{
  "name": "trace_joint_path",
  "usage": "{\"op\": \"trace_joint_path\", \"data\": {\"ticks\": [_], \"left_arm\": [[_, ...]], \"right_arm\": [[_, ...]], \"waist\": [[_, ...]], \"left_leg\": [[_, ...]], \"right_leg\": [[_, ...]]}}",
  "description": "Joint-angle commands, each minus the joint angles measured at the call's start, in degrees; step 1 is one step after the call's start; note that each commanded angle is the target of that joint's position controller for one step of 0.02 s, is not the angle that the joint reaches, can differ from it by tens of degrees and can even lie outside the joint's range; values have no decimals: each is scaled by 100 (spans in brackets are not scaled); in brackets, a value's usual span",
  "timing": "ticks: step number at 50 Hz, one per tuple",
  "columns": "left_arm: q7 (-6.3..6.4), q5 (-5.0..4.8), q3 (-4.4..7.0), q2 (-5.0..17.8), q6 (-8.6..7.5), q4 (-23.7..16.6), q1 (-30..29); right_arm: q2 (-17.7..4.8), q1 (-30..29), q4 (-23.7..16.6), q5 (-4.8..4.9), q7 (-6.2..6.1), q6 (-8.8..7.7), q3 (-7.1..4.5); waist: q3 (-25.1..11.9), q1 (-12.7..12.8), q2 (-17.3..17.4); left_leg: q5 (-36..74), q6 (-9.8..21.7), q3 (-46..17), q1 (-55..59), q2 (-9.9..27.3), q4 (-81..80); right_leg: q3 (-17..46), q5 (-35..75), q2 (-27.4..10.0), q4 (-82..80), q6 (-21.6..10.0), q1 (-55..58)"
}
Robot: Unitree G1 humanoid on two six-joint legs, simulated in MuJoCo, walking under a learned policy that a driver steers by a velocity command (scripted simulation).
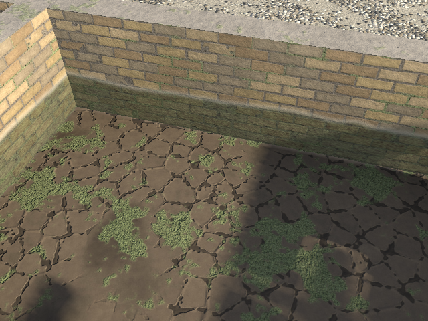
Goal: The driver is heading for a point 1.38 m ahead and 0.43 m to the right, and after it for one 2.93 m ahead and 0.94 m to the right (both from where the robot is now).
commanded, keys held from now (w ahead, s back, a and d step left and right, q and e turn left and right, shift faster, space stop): w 1.00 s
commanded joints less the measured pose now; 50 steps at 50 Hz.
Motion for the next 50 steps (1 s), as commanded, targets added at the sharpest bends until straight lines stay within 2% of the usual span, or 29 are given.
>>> {"op": "trace_joint_path", "data": {"ticks": [1,10,11,12,13,16,17,19,21,22,24,26,27,29,31,33,34,35,37,38,39,41,42,43,45,46,47,49,50], "left_arm": [[16,10,127,431,-87,-602,-458],[10,31,147,361,-99,-759,-679],[25,13,148,298,-152,-587,-387],[17,13,120,255,-165,-609,-489],[7,13,116,326,-126,-783,-815],[0,33,161,381,-115,-767,-726],[21,20,160,304,-179,-592,-417],[8,13,129,333,-149,-782,-857],[-2,33,168,386,-126,-760,-765],[16,24,162,297,-179,-589,-441],[5,21,134,331,-157,-765,-841],[-1,39,174,387,-133,-744,-759],[17,28,167,295,-186,-577,-438],[4,24,137,325,-159,-755,-844],[12,31,171,305,-189,-570,-467],[-1,29,134,322,-162,-741,-829],[-4,43,173,383,-151,-716,-778],[12,31,173,312,-196,-560,-460],[-1,30,135,324,-167,-735,-832],[-4,43,174,383,-154,-711,-782],[11,32,174,309,-199,-556,-464],[-2,31,135,320,-168,-731,-835],[-6,44,174,380,-154,-707,-784],[10,32,174,307,-200,-553,-466],[-4,32,136,317,-168,-729,-838],[-8,45,174,377,-154,-705,-788],[8,33,175,304,-200,-552,-470],[-6,32,136,315,-168,-729,-843],[-10,45,174,375,-154,-705,-793]], "right_arm": [[-395,-462,-572,-16,-14,-102,-96],[-321,-649,-749,-30,-11,-123,-70],[-361,-355,-649,40,-109,-104,-64],[-376,-551,-718,71,-134,-71,-61],[-334,-896,-889,39,-53,-80,-52],[-321,-665,-846,-51,-1,-126,-59],[-339,-352,-733,20,-102,-124,-52],[-330,-898,-960,31,-52,-94,-46],[-308,-680,-908,-42,-9,-116,-51],[-326,-363,-793,17,-103,-110,-42],[-311,-882,-1003,20,-53,-99,-38],[-295,-669,-945,-46,-12,-122,-44],[-311,-355,-828,16,-105,-116,-36],[-296,-880,-1036,20,-54,-102,-31],[-308,-381,-868,18,-106,-105,-31],[-287,-864,-1063,13,-52,-103,-23],[-269,-711,-1023,-43,-24,-122,-31],[-300,-364,-888,14,-106,-113,-27],[-282,-856,-1081,10,-53,-109,-21],[-263,-703,-1039,-45,-25,-125,-28],[-292,-356,-903,12,-107,-115,-24],[-274,-848,-1094,8,-54,-111,-17],[-256,-696,-1051,-47,-26,-128,-25],[-284,-349,-914,11,-108,-118,-21],[-269,-843,-1104,7,-55,-113,-15],[-250,-691,-1060,-48,-27,-130,-23],[-279,-342,-923,10,-108,-120,-19],[-265,-839,-1111,6,-55,-115,-14],[-246,-685,-1067,-49,-28,-132,-21]], "waist": [[-205,0,-59],[-411,-1,-8],[-732,109,62],[-275,119,114],[37,22,42],[-391,-14,-4],[-802,97,37],[5,9,14],[-345,-23,-21],[-737,93,51],[-26,9,28],[-367,-23,-21],[-765,94,49],[-39,11,34],[-671,93,44],[-37,11,43],[-324,-18,-26],[-687,91,27],[-41,10,31],[-325,-20,-33],[-693,90,20],[-47,10,34],[-331,-20,-31],[-703,90,21],[-52,11,37],[-335,-19,-28],[-710,91,20],[-54,12,38],[-337,-18,-28]], "left_leg": [[1214,114,-508,-22,528,-182],[1601,97,-471,-102,559,145],[517,99,-653,-33,568,-103],[308,101,-711,-262,569,-191],[1313,93,-523,-384,569,85],[1595,86,-453,-203,541,240],[565,91,-631,-53,554,8],[1389,85,-505,-398,561,182],[1604,79,-443,-253,541,290],[580,79,-614,-136,546,48],[1422,82,-493,-404,552,229],[1638,77,-434,-268,540,329],[613,78,-606,-147,547,85],[1436,80,-487,-428,554,256],[577,81,-615,-219,551,84],[1405,79,-483,-466,546,273],[1568,83,-448,-317,544,346],[575,79,-606,-226,546,107],[1410,76,-477,-477,542,293],[1573,79,-441,-329,542,365],[581,74,-597,-236,544,125],[1416,73,-470,-487,541,308],[1577,77,-435,-340,541,378],[585,72,-591,-244,544,138],[1417,71,-465,-498,541,319],[1577,75,-430,-350,542,389],[583,70,-585,-254,545,148],[1412,69,-460,-508,542,328],[1572,72,-426,-360,543,397]], "right_leg": [[394,1086,-355,-155,-180,-160],[339,1256,-305,239,-111,-160],[198,175,-155,223,-83,87],[178,153,-124,225,-78,-130],[301,1096,-258,263,-85,-375],[367,1365,-324,343,-94,-213],[220,253,-174,323,-75,71],[311,1165,-261,336,-77,-408],[360,1371,-304,403,-88,-263],[219,287,-165,382,-63,14],[316,1200,-260,382,-71,-416],[359,1396,-300,447,-80,-272],[217,302,-161,425,-55,7],[313,1192,-253,415,-62,-429],[218,281,-147,453,-55,-45],[324,1219,-262,434,-60,-436],[376,1358,-300,470,-81,-321],[227,301,-153,468,-58,-48],[332,1237,-265,445,-63,-443],[383,1376,-302,482,-83,-330],[232,315,-154,482,-59,-53],[336,1245,-265,457,-63,-448],[386,1382,-301,495,-83,-333],[234,320,-154,495,-58,-54],[339,1246,-264,467,-62,-451],[389,1384,-300,505,-83,-337],[237,321,-153,505,-58,-56],[342,1246,-263,475,-63,-455],[393,1383,-299,513,-84,-342]]}}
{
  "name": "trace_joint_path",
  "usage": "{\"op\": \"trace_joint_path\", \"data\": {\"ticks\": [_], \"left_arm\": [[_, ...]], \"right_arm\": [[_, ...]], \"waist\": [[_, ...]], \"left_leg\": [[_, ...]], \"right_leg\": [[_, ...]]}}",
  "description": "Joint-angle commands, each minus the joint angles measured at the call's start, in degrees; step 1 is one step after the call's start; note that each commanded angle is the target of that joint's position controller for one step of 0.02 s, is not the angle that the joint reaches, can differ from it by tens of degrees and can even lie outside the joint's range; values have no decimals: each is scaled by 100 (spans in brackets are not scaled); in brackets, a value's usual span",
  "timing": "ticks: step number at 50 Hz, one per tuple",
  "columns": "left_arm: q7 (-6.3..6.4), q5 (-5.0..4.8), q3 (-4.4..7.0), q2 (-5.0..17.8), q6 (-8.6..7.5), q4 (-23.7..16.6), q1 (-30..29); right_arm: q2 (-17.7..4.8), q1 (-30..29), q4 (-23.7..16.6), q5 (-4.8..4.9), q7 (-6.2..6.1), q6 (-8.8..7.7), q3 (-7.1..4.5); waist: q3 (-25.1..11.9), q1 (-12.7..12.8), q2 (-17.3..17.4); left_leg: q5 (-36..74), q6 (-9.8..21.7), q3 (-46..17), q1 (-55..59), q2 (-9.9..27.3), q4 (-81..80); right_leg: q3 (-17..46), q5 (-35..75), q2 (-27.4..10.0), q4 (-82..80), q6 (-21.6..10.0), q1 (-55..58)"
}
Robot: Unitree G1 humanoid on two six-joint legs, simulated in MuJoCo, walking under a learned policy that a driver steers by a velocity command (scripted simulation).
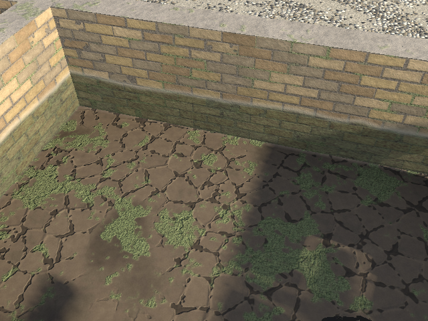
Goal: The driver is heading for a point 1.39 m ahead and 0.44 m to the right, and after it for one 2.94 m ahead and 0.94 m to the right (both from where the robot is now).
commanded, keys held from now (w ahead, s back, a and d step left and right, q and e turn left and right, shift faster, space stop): w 1.00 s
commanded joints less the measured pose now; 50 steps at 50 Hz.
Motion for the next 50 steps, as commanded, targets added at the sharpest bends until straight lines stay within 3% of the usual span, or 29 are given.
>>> {"op": "trace_joint_path", "data": {"ticks": [1,3,5,7,9,11,12,14,15,17,19,21,23,25,26,28,29,31,33,35,37,39,40,42,43,45,47,49,50], "left_arm": [[19,-3,118,340,-125,-447,-317],[5,-3,78,350,-92,-624,-690],[17,-3,117,338,-125,-448,-323],[3,-4,78,348,-93,-626,-696],[16,-4,117,336,-125,-449,-328],[8,-1,74,264,-146,-467,-425],[-2,-11,80,364,-99,-625,-714],[-4,14,119,420,-74,-600,-602],[20,-3,117,331,-133,-444,-285],[5,-11,80,346,-96,-635,-719],[13,-5,114,324,-121,-458,-344],[-3,-5,74,338,-89,-634,-706],[11,-4,116,331,-125,-457,-335],[4,-3,72,259,-147,-476,-437],[-6,-12,78,359,-101,-634,-725],[-8,13,117,417,-75,-609,-613],[16,-5,115,327,-135,-452,-294],[1,-13,77,341,-98,-644,-728],[10,-7,112,320,-123,-465,-352],[-6,-7,72,333,-91,-643,-713],[9,-6,114,327,-127,-463,-340],[1,-4,71,254,-148,-483,-442],[-8,-13,76,356,-102,-641,-729],[-10,13,115,414,-76,-616,-616],[15,-6,113,324,-136,-457,-296],[-1,-14,76,338,-99,-650,-731],[8,-8,111,317,-124,-471,-354],[-8,-7,71,331,-91,-648,-715],[-11,9,111,398,-80,-623,-661]], "right_arm": [[-334,-245,-462,13,-48,-112,-95],[-321,-743,-650,9,6,-106,-90],[-331,-239,-467,12,-48,-113,-94],[-319,-739,-654,8,5,-108,-89],[-327,-234,-470,11,-48,-115,-93],[-348,-471,-548,48,-83,-83,-94],[-323,-749,-672,17,1,-98,-89],[-309,-504,-583,-69,44,-132,-98],[-316,-180,-454,1,-49,-135,-95],[-314,-740,-652,10,0,-114,-93],[-318,-237,-473,11,-51,-113,-94],[-306,-731,-658,6,3,-108,-89],[-318,-225,-474,8,-50,-118,-93],[-342,-465,-552,47,-85,-86,-94],[-317,-744,-674,16,-1,-100,-90],[-303,-497,-584,-71,42,-134,-99],[-309,-172,-456,-1,-51,-137,-95],[-309,-735,-653,9,-2,-116,-95],[-312,-230,-474,8,-53,-115,-94],[-300,-726,-657,5,1,-110,-90],[-312,-217,-474,6,-52,-119,-94],[-337,-460,-552,46,-87,-88,-95],[-312,-739,-673,15,-4,-102,-91],[-298,-491,-582,-72,40,-135,-101],[-304,-165,-455,-3,-53,-138,-96],[-305,-730,-651,8,-5,-118,-96],[-308,-223,-473,7,-55,-116,-95],[-297,-721,-655,4,-2,-110,-91],[-281,-564,-608,-53,26,-128,-99]], "waist": [[-744,41,-14],[-85,-37,6],[-746,41,-17],[-85,-37,6],[-747,41,-20],[-301,66,66],[-24,-41,-10],[-421,-76,-58],[-884,41,-34],[-91,-38,-11],[-742,41,-14],[-88,-36,21],[-755,42,-19],[-301,67,64],[-23,-40,-8],[-419,-77,-58],[-886,41,-40],[-91,-39,-11],[-744,40,-19],[-88,-37,22],[-758,41,-21],[-303,67,62],[-25,-40,-5],[-421,-77,-55],[-891,40,-41],[-92,-39,-9],[-748,40,-20],[-90,-37,24],[-376,-68,-48]], "left_leg": [[1069,45,-636,135,521,-779],[1898,44,-512,-121,517,-599],[1058,42,-631,127,522,-772],[1888,41,-507,-128,518,-592],[1046,39,-626,121,523,-766],[788,50,-709,-90,537,-899],[1846,38,-509,-160,520,-599],[2090,34,-444,19,504,-488],[1080,30,-597,197,511,-724],[1912,32,-489,-107,522,-568],[1046,32,-611,114,527,-752],[1870,33,-490,-139,523,-573],[1021,33,-611,114,529,-751],[761,44,-694,-101,543,-885],[1824,32,-495,-169,526,-583],[2067,28,-431,11,510,-472],[1052,23,-581,191,517,-709],[1889,25,-474,-113,526,-552],[1022,26,-595,110,532,-738],[1853,28,-475,-142,528,-558],[1003,28,-595,113,535,-737],[747,39,-677,-102,547,-872],[1813,27,-480,-169,531,-569],[2059,24,-418,10,516,-459],[1041,19,-566,192,522,-696],[1883,22,-460,-113,532,-538],[1016,22,-580,112,538,-725],[1850,24,-461,-142,533,-545],[2011,30,-431,12,536,-479]], "right_leg": [[236,805,-165,-395,-96,316],[341,1729,-274,-426,-101,-85],[240,802,-165,-391,-97,311],[346,1727,-274,-423,-102,-92],[245,799,-164,-388,-98,305],[233,683,-138,-444,-98,104],[352,1726,-265,-418,-110,-119],[408,1983,-326,-367,-126,49],[261,864,-186,-392,-102,363],[355,1726,-269,-423,-110,-109],[251,795,-159,-384,-100,289],[357,1715,-268,-413,-104,-112],[256,784,-160,-381,-100,289],[245,671,-134,-440,-101,85],[365,1718,-262,-414,-113,-140],[422,1976,-322,-363,-130,26],[274,854,-183,-390,-106,343],[368,1721,-266,-420,-114,-130],[263,787,-156,-381,-103,270],[369,1711,-264,-410,-108,-132],[267,779,-156,-378,-103,272],[255,666,-130,-436,-104,69],[375,1716,-257,-409,-117,-157],[431,1975,-317,-357,-132,10],[283,852,-178,-385,-109,329],[377,1721,-261,-415,-117,-145],[271,788,-151,-376,-106,257],[377,1713,-259,-404,-110,-146],[428,1851,-295,-366,-132,-33]]}}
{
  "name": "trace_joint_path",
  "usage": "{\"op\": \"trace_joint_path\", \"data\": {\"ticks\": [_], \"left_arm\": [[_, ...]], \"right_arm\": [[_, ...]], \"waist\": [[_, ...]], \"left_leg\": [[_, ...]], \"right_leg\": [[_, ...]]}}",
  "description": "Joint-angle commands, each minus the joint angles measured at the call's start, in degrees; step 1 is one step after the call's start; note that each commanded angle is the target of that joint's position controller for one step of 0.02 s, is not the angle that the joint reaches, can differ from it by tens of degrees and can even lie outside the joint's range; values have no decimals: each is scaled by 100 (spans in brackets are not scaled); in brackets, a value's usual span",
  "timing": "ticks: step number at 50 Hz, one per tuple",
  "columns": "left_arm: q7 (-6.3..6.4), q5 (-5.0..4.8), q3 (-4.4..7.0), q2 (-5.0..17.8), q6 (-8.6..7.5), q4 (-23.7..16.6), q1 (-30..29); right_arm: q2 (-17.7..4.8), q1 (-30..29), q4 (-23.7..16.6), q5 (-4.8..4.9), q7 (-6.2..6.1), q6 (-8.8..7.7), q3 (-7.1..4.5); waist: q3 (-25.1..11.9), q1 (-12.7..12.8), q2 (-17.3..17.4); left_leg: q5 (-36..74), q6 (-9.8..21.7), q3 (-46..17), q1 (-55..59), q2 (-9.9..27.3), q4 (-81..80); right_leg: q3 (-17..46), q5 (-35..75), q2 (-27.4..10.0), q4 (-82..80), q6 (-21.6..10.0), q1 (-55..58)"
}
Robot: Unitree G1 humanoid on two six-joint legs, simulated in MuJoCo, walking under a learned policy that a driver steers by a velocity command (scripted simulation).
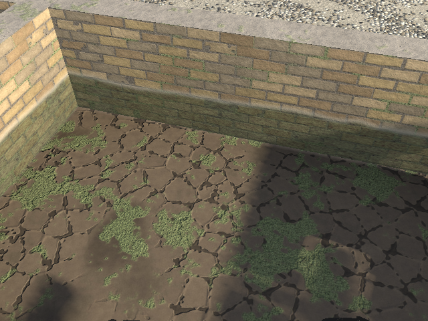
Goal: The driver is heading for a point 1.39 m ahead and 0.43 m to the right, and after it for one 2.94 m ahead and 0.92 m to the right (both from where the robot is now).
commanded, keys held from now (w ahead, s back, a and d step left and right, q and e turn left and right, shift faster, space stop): w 0.74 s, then no key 0.26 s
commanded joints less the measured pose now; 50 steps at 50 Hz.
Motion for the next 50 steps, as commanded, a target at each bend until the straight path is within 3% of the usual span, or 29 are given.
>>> {"op": "trace_joint_path", "data": {"ticks": [1,3,4,5,7,8,9,11,12,13,15,16,17,19,21,22,24,25,27,29,31,32,34,35,37,38,40,44,50], "left_arm": [[20,-3,117,337,-127,-447,-316],[6,-4,75,348,-96,-628,-692],[3,11,115,412,-82,-604,-641],[20,-4,116,337,-128,-449,-322],[6,-5,75,346,-96,-630,-695],[2,11,114,411,-82,-605,-643],[20,-5,116,336,-129,-450,-323],[6,-4,74,345,-96,-630,-695],[2,11,114,411,-83,-606,-643],[20,-5,116,336,-129,-450,-322],[6,-4,74,345,-96,-631,-694],[2,11,114,410,-82,-606,-642],[20,-5,116,335,-129,-451,-321],[6,-4,74,345,-96,-631,-694],[2,15,120,414,-71,-615,-617],[24,-5,113,316,-125,-454,-299],[13,-7,76,255,-145,-481,-446],[1,-14,76,351,-95,-639,-734],[14,-1,109,328,-124,-450,-316],[5,-5,75,351,-99,-631,-690],[4,14,121,420,-75,-617,-620],[25,-7,113,318,-128,-455,-302],[13,-9,75,254,-147,-483,-448],[1,-15,75,350,-95,-640,-735],[-3,18,114,410,-68,-614,-607],[21,-2,108,314,-125,-426,-219],[0,0,60,309,-90,-602,-629],[-18,44,13,201,-63,-486,-504],[-34,8,108,397,-71,-190,-219]], "right_arm": [[-324,-237,-459,12,-47,-112,-90],[-318,-747,-642,13,5,-106,-88],[-300,-590,-596,-45,33,-122,-96],[-325,-235,-460,12,-47,-112,-91],[-317,-743,-643,11,5,-106,-88],[-298,-586,-596,-46,33,-122,-96],[-324,-232,-460,11,-47,-113,-91],[-315,-741,-643,11,4,-107,-89],[-297,-584,-596,-47,32,-122,-96],[-323,-229,-460,11,-48,-113,-91],[-314,-739,-642,11,3,-107,-89],[-296,-582,-595,-47,31,-122,-96],[-322,-227,-460,10,-49,-113,-91],[-314,-737,-642,10,3,-107,-89],[-302,-518,-560,-57,43,-130,-99],[-312,-201,-442,10,-48,-127,-91],[-346,-491,-535,59,-84,-82,-94],[-316,-774,-657,32,-1,-91,-87],[-315,-221,-466,4,-46,-108,-87],[-318,-728,-642,6,4,-110,-91],[-305,-511,-561,-59,42,-133,-101],[-312,-193,-443,9,-49,-128,-92],[-345,-485,-535,57,-85,-83,-95],[-315,-767,-656,30,-2,-92,-88],[-298,-508,-566,-64,45,-126,-96],[-307,-109,-411,4,-46,-129,-85],[-306,-640,-578,17,-4,-112,-73],[-183,-338,-355,-48,53,-144,-13],[-434,-78,10,16,69,-171,-125]], "waist": [[-742,44,-23],[-67,-33,11],[-350,-66,-58],[-737,42,-31],[-67,-34,10],[-350,-67,-59],[-739,41,-33],[-68,-35,10],[-351,-67,-58],[-742,40,-32],[-70,-35,12],[-353,-67,-56],[-744,40,-31],[-71,-35,13],[-420,-70,-53],[-854,47,-20],[-291,73,62],[0,-34,9],[-722,38,-19],[-67,-35,6],[-416,-72,-66],[-853,44,-34],[-292,70,55],[-1,-36,8],[-404,-72,-36],[-902,46,-27],[18,-23,-6],[-330,-45,-37],[-325,1,-13]], "left_leg": [[1027,50,-613,160,494,-784],[1869,50,-494,-97,488,-601],[2032,54,-461,55,491,-535],[1020,48,-607,158,494,-779],[1866,48,-489,-97,488,-597],[2030,53,-456,56,491,-531],[1020,46,-602,160,495,-775],[1867,47,-484,-96,489,-593],[2032,52,-452,57,493,-527],[1022,46,-597,162,497,-771],[1870,47,-480,-94,491,-589],[2035,52,-448,58,494,-524],[1025,45,-593,164,498,-768],[1872,47,-476,-93,492,-586],[2104,42,-424,67,492,-501],[1055,41,-581,209,503,-752],[782,57,-678,-46,525,-913],[1826,47,-483,-144,510,-616],[975,46,-587,135,499,-775],[1848,44,-467,-95,491,-580],[2092,39,-415,67,493,-494],[1048,36,-566,214,502,-742],[784,52,-662,-39,524,-902],[1828,44,-470,-137,511,-606],[2063,42,-411,45,493,-494],[947,45,-589,250,518,-782],[1678,61,-547,-63,538,-728],[1821,25,-716,347,685,-1198],[2187,63,-867,818,774,-1837]], "right_leg": [[255,803,-180,-430,-89,307],[363,1738,-288,-464,-96,-103],[414,1879,-325,-426,-118,6],[260,807,-181,-431,-91,299],[367,1742,-288,-463,-97,-109],[418,1883,-325,-424,-119,1],[262,810,-180,-429,-92,296],[369,1744,-287,-461,-98,-112],[419,1885,-323,-422,-119,-2],[264,812,-178,-427,-92,294],[370,1746,-285,-458,-98,-114],[421,1888,-321,-419,-119,-4],[265,815,-177,-424,-93,292],[371,1749,-284,-456,-98,-117],[404,1937,-315,-391,-110,32],[259,813,-182,-419,-82,336],[240,656,-133,-474,-83,82],[355,1680,-260,-444,-92,-147],[279,811,-181,-427,-93,275],[384,1758,-286,-459,-102,-128],[416,1954,-318,-395,-115,22],[270,828,-183,-422,-87,326],[248,664,-133,-475,-87,74],[363,1692,-259,-443,-95,-155],[423,1949,-320,-393,-111,11],[303,738,-197,-465,-95,349],[440,1508,-289,-599,-110,-178],[597,1536,-428,-1102,-49,60],[676,1850,-546,-1746,-74,509]]}}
